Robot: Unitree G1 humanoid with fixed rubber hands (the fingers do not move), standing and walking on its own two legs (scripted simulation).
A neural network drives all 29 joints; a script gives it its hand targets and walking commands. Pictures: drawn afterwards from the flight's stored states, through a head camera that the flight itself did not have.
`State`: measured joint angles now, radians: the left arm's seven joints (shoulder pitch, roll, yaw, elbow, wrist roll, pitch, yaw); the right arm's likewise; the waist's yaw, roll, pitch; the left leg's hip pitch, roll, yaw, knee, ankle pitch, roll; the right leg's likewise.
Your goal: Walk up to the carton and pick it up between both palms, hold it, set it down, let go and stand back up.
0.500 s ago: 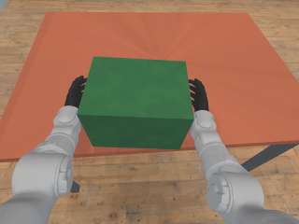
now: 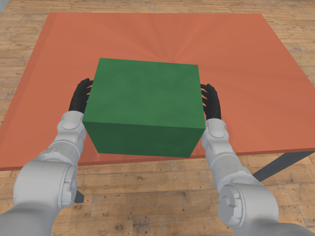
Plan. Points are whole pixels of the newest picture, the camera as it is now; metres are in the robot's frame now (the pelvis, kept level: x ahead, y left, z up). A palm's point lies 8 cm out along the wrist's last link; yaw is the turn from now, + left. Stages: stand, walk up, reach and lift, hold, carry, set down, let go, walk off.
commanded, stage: reach and lift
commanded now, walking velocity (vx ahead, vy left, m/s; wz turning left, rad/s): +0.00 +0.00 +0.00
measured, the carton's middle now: (146, 110) +0.44 +0.04 +0.03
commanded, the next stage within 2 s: none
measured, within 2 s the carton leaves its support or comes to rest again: leaves its support in 0.06 s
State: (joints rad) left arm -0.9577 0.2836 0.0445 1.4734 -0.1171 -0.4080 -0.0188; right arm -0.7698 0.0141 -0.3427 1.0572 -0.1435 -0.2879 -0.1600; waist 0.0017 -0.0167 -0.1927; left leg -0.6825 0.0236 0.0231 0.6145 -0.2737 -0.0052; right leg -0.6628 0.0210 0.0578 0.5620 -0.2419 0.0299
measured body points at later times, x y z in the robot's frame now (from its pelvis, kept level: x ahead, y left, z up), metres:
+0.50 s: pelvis +0.00 +0.00 +0.00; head +0.07 +0.02 +0.44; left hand +0.44 +0.21 +0.06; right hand +0.42 -0.15 +0.05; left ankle +0.00 +0.11 -0.72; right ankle +0.00 -0.14 -0.72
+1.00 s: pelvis -0.01 +0.00 +0.00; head +0.04 +0.01 +0.45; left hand +0.43 +0.20 +0.08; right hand +0.41 -0.16 +0.07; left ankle +0.00 +0.11 -0.72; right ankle +0.00 -0.14 -0.72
